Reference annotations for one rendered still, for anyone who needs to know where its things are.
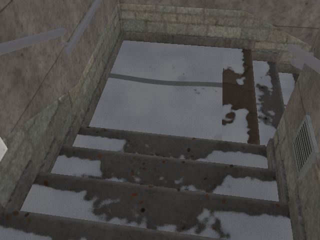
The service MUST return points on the stairs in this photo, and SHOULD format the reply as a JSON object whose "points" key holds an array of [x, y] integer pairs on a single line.
{"points": [[116, 184], [272, 91]]}

